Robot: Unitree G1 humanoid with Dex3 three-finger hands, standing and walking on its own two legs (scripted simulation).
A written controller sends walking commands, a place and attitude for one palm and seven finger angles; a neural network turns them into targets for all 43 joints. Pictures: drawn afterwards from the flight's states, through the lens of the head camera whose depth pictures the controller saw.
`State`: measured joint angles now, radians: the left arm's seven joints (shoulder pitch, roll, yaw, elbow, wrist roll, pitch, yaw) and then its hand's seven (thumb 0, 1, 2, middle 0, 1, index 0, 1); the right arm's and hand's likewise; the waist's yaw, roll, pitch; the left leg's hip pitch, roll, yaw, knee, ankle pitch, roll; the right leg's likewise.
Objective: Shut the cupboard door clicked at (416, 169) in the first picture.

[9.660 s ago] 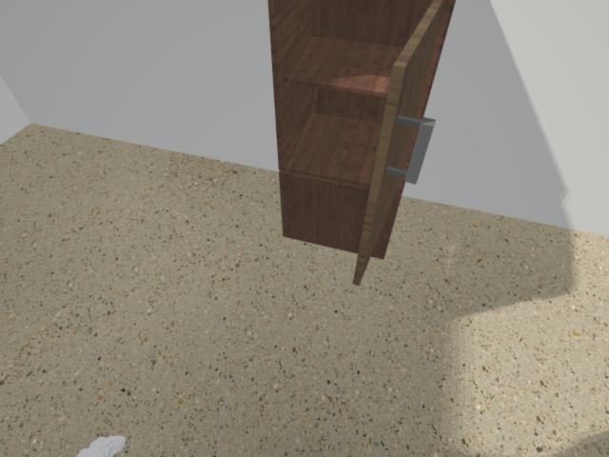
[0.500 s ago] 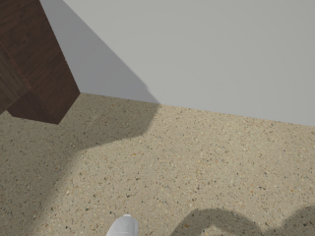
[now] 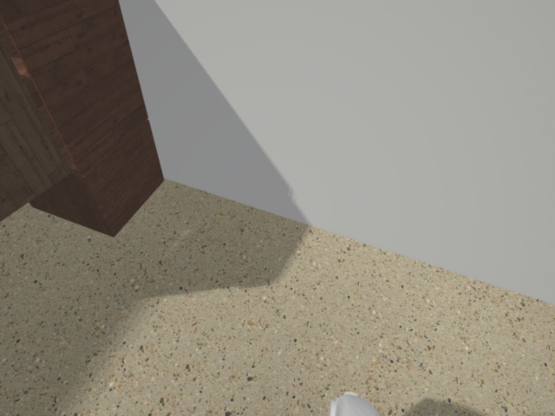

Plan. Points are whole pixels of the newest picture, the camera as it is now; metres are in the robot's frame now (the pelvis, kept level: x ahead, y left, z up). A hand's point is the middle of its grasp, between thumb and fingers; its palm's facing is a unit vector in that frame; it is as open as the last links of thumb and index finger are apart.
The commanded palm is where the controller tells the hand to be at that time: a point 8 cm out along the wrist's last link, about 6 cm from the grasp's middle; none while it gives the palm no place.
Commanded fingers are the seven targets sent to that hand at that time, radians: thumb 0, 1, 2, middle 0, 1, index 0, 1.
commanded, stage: walk to a spot facing it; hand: left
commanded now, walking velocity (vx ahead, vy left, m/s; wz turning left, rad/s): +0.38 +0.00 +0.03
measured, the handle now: out of the picture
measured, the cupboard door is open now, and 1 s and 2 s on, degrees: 82 82 82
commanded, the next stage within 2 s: turn to face it in 0.56 s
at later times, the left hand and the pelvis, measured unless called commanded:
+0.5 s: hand (210, 344) +0.27 +0.13 -0.17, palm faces +0.11 -0.97 -0.23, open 7.1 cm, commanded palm none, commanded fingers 0.00 0.90 0.90 -0.20 -0.30 -0.20 -0.30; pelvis +0.22 -0.06 -0.01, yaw +5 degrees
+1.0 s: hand (172, 294) +0.37 +0.23 -0.18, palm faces +0.38 -0.90 -0.20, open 7.3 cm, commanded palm none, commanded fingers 0.00 0.90 0.90 -0.20 -0.30 -0.20 -0.30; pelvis +0.37 +0.02 -0.01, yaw +18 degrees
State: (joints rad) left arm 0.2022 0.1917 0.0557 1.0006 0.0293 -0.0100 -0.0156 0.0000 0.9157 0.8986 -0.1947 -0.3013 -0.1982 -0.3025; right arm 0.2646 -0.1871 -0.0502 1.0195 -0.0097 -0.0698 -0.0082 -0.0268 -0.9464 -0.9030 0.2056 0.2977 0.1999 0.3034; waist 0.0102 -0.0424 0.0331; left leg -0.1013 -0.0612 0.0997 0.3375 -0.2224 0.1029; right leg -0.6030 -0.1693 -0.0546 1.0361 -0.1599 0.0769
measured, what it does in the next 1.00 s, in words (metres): walks ahead, turning left: right foot, then left foot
